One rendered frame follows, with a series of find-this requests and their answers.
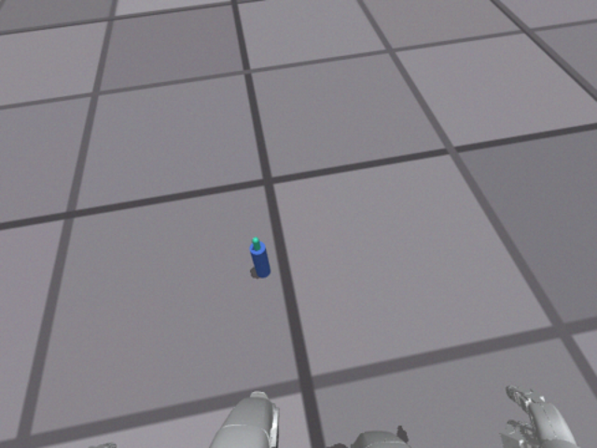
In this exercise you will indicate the right robot hand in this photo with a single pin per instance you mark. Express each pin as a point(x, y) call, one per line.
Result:
point(547, 422)

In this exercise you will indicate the bottle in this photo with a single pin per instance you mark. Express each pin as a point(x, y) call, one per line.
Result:
point(260, 258)

